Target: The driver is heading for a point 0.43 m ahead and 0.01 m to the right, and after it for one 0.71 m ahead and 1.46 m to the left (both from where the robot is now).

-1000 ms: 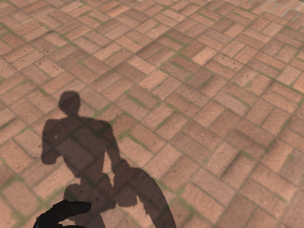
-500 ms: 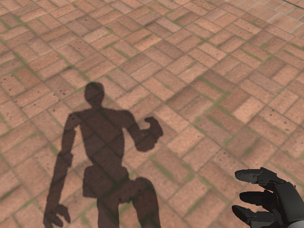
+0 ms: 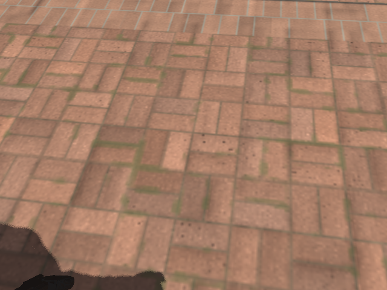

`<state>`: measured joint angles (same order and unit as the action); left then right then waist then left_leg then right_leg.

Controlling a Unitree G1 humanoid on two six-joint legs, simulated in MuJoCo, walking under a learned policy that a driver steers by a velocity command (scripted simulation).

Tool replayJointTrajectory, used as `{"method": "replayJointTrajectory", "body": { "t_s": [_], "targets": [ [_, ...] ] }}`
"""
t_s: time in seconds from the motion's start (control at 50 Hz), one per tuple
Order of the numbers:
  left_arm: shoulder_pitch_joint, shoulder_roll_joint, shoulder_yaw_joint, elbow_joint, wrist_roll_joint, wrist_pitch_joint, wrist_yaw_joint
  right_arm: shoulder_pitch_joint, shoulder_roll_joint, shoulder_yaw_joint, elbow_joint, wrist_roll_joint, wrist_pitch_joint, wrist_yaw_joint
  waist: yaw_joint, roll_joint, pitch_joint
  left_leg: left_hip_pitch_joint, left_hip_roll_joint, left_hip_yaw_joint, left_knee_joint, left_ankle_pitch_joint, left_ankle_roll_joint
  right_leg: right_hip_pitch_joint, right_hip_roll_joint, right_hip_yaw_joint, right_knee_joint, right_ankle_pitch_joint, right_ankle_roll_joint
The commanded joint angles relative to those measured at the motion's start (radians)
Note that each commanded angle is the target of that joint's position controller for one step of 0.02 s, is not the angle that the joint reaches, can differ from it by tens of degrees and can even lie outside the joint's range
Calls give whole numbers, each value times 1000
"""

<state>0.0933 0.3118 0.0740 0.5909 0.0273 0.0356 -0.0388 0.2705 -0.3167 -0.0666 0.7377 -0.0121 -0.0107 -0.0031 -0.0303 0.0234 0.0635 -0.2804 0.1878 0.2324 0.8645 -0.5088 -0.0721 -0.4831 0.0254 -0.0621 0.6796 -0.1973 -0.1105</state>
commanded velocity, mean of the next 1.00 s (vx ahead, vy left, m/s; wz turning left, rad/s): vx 0.11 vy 0.00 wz -0.34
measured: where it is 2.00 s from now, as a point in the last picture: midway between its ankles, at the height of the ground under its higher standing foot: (242, 220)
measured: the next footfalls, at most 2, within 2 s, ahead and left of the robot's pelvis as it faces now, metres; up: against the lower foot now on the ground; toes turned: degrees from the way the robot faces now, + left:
left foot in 0.38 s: +0.12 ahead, +0.12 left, +0.00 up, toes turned -17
right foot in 0.72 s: +0.00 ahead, -0.06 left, +0.00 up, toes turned -14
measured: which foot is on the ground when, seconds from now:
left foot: up 0.00-0.36, down 0.38-0.80, up 0.82-1.00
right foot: down 0.00-0.38, up 0.40-0.70, down 0.72-1.00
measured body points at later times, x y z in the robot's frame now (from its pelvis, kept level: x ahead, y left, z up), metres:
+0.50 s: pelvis +0.04 +0.04 +0.03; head +0.06 +0.06 +0.48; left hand +0.25 +0.26 -0.09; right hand +0.06 -0.24 -0.07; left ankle +0.08 +0.13 -0.71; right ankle +0.03 -0.07 -0.66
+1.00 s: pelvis +0.06 +0.05 +0.04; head +0.07 +0.05 +0.49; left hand +0.19 +0.29 -0.10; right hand +0.09 -0.25 -0.07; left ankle +0.12 +0.14 -0.69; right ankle -0.04 -0.05 -0.71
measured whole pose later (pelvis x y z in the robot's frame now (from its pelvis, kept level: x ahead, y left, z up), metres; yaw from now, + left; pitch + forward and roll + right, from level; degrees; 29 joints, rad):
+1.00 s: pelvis +0.06 +0.05 +0.04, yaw -19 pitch +0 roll +0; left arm 0.35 0.27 0.05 0.86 0.01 -0.03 0.00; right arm 0.23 -0.29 -0.06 0.78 -0.02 -0.01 0.04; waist 0.03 -0.01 -0.02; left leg -0.34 0.00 0.05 0.63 -0.33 0.05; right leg -0.04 0.02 0.08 0.31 -0.28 -0.05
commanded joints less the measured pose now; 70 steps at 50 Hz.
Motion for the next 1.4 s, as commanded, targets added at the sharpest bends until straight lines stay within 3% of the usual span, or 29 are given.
{"method": "replayJointTrajectory", "body": {
  "t_s": [0.02, 0.06, 0.1, 0.16, 0.3, 0.36, 0.38, 0.4, 0.42, 0.46, 0.52, 0.62, 0.68, 0.72, 0.74, 0.76, 0.8, 0.84, 0.9, 0.98, 1.02, 1.04, 1.06, 1.08, 1.1, 1.14, 1.2, 1.34, 1.4],
  "targets": [
    [262, 292, 95, -37, -34, -3, 24, 38, -85, -8, -127, -30, 36, -7, 121, -208, -312, -433, -121, -250, 463, -208, -25, 546, -379, 697, -331, 425, -273],
    [137, 201, 67, -36, -16, 14, 38, -46, -81, -6, -130, -11, 29, -18, 60, -144, -137, -402, -94, -287, 337, -10, -1, 357, -245, 518, -359, 175, -190],
    [57, 136, 47, -52, -16, 19, 41, -17, -92, -10, -107, -27, 38, -23, 17, -152, -118, -291, -111, -273, 254, 76, 8, 239, -155, 428, -357, 204, -136],
    [91, 140, 50, -34, -8, 8, 26, -2, -56, 2, -89, -16, 48, -19, 22, -73, -172, -222, -152, -269, 146, 77, 21, 232, -152, 427, -334, 265, -139],
    [101, 114, 37, -5, 6, 14, 16, -36, -28, 15, -101, 0, 48, -19, 54, -147, -158, -66, -209, -248, -85, 116, 72, 147, -143, 502, -345, 51, -106],
    [84, 103, 28, 8, -10, 19, 22, 39, -12, 17, -85, -1, 36, -25, 10, -136, -131, 102, -225, -232, -356, 210, 111, 84, -114, 526, -302, 7, -45],
    [105, 71, 18, 11, -18, 15, 28, 34, -47, 11, -91, -15, 29, -33, 15, -53, -105, 132, -144, -322, -496, 177, 135, 39, -58, 485, -237, -100, 10],
    [142, 14, 3, 2, -29, 9, 32, -6, -134, -1, -120, -33, 22, -35, 41, 158, -103, 155, 98, -615, -643, 95, 203, -58, 82, 325, -40, -258, 68],
    [104, 77, 20, -3, 0, 5, 38, -24, -175, -19, -116, -33, 23, -26, 14, 210, -46, -19, 205, -738, -685, 184, 298, -38, 161, 200, 143, -343, 85],
    [137, 92, 31, 39, 2, 5, 33, -90, -79, 6, -110, -15, 15, -18, 73, 74, -26, -83, 100, -579, -640, 311, 294, 46, 120, 235, 330, -244, 94],
    [191, 61, 20, 86, -7, 14, 24, -124, -47, 13, -114, -8, 10, -22, 74, 106, -75, 55, 0, -415, -571, 559, 258, 32, 119, 202, 379, -208, 126],
    [107, 1, -16, 85, -22, 27, 31, -25, -54, 10, -58, -7, 15, -19, -3, 152, -104, 192, -2, -399, -521, 570, 262, 131, 58, 114, 30, -290, 140],
    [149, 0, -24, 121, -29, 19, 45, -10, -76, 0, -26, -3, 33, -13, 19, 158, -92, 170, -13, -405, -469, 644, 248, 264, 56, 57, -260, -154, 111],
    [170, 39, -26, 140, -12, -5, 56, 10, -57, 3, -18, 1, 25, -11, 22, 85, -120, 66, -26, -398, -441, 612, 169, 438, -34, 177, -404, 56, 75],
    [139, 114, -14, 133, -1, -16, 61, 20, -16, 13, -41, 8, 14, -3, -22, -80, -131, 16, -106, -317, -404, 492, 124, 445, -164, 318, -359, 211, 32],
    [91, 55, -30, 140, -13, -25, 56, -20, 6, 23, -24, 9, 16, -4, -14, -128, -97, 97, -150, -278, -468, 321, 105, 309, -194, 315, -340, 241, -1],
    [185, 88, -14, 173, -2, -23, 50, -82, -41, 6, -17, -18, 22, 5, 59, -180, -72, 15, -232, -191, -313, 87, 112, 318, -157, 369, -432, -464, -34],
    [235, 146, 4, 191, 3, -19, 46, -177, -59, -4, -64, -17, 31, 29, 108, -275, 113, -208, -214, -173, -149, 58, 128, 263, -274, 551, -593, -739, -119],
    [212, 108, 2, 191, -8, -56, 43, -164, -47, -6, -61, -11, -2, 44, 77, -151, 89, -349, -156, -225, -82, 137, 127, 410, -283, 515, -595, -475, -133],
    [157, 115, 12, 194, -18, -92, 35, -137, -21, -2, -46, -5, -19, 52, 46, -175, 30, -79, -182, -175, -273, 177, 126, 298, -209, 347, -565, -339, -99],
    [129, 123, 18, 195, -24, -92, 32, -46, -17, -4, -13, -4, -22, 44, -6, -121, 29, 133, -208, -124, -393, 267, 128, 161, -190, 301, -494, -354, -90],
    [124, 109, 14, 196, -18, -93, 32, 50, -36, -12, 22, -7, -31, 34, -50, -59, 9, 289, -228, -119, -409, 243, 127, 57, -161, 274, -397, -351, -80],
    [88, 68, 0, 181, -2, -100, 32, 223, -82, -27, 71, -13, -45, 19, -135, 52, -47, 502, -153, -234, -441, 141, 148, -96, -100, 209, -158, -282, -58],
    [39, -42, -34, 114, -21, -113, 28, 342, -213, -52, 79, -35, -57, 9, -183, 340, -118, 593, 138, -721, -674, -316, 229, -290, 31, 58, 255, -302, -3],
    [-1, 10, -25, 94, -9, -114, 30, 268, -181, -43, 71, -37, -55, 17, -121, 169, -36, 462, 214, -969, -744, -431, 288, -413, 27, 169, 415, -243, -17],
    [34, 54, -16, 118, 2, -116, 6, 118, -114, -25, 31, -20, -61, 27, -24, 15, -13, 355, 141, -764, -699, -259, 259, -394, -78, 177, 459, -66, -7],
    [61, 47, -18, 139, 24, -96, -21, 108, -82, -8, 43, -10, -81, 22, 10, 61, -14, 243, 45, -586, -782, -112, 240, -314, -121, 113, 427, 28, 48],
    [-195, 11, -40, 49, 13, -81, -31, 241, -46, 2, 118, 7, -104, 22, -31, 25, 93, 207, -16, -401, -874, 258, 270, -333, -120, 26, 148, 234, 101],
    [-265, 8, -49, 20, 5, -86, -33, 251, -73, -3, 133, 8, -108, 9, -37, 28, 102, 235, 4, -398, -895, 426, 282, -226, -101, 20, 3, 279, 93]
  ]
}}
Keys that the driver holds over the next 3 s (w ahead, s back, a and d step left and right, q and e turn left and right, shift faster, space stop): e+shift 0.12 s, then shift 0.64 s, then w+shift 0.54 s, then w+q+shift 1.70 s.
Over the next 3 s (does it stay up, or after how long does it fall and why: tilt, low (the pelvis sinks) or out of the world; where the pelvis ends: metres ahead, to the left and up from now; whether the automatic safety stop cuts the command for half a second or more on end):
stays up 1.48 0.32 0.00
